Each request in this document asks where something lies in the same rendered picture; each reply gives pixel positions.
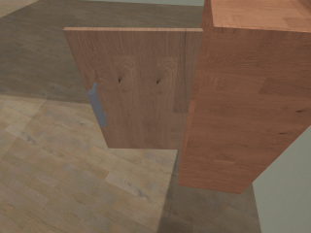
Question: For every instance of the cupboard door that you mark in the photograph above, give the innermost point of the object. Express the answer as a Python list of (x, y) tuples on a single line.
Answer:
[(144, 79)]

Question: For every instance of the handle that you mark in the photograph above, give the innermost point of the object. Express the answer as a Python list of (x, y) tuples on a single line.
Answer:
[(95, 103)]

